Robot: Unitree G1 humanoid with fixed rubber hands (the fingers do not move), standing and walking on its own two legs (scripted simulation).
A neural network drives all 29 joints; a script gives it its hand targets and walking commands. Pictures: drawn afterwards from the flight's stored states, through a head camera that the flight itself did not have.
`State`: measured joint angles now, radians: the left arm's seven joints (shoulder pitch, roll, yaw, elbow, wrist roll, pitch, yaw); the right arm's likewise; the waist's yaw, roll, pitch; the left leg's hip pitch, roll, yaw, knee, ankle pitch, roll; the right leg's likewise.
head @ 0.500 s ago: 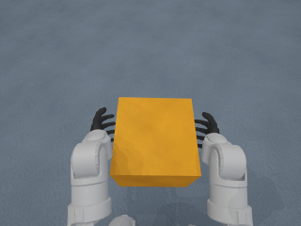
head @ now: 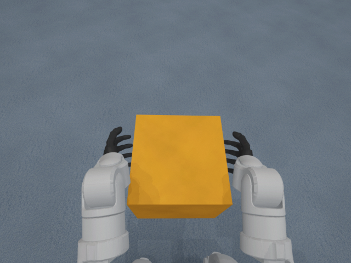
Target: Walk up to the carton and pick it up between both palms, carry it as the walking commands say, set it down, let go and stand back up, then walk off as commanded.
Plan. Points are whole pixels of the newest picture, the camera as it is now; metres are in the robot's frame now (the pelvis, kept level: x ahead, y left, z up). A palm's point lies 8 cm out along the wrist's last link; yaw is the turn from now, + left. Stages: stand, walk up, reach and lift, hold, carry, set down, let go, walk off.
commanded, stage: carry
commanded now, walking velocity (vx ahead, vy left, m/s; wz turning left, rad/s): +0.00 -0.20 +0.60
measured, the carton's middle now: (177, 169) +0.33 +0.02 -0.02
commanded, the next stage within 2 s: none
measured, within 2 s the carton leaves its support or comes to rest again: neither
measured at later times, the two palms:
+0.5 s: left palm (132, 183) +0.25 +0.11 +0.09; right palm (261, 167) +0.31 -0.15 +0.06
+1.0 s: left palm (84, 240) +0.16 +0.18 +0.06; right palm (214, 164) +0.31 -0.05 +0.07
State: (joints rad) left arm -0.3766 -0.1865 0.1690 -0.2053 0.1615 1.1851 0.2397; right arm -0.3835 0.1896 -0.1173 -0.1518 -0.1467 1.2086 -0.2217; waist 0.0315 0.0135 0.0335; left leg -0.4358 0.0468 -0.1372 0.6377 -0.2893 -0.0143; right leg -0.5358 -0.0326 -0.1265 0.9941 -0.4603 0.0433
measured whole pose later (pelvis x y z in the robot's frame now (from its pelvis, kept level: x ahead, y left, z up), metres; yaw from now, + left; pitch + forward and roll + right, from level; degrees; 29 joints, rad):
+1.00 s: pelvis -0.02 -0.12 +0.00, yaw +31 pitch +5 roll -5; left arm -0.37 -0.18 0.17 -0.21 0.16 1.19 0.25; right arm -0.39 0.19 -0.12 -0.14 -0.15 1.20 -0.21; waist 0.04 0.01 0.03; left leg -0.41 0.03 -0.14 0.63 -0.31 0.00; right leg -0.55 -0.04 -0.13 1.02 -0.45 0.03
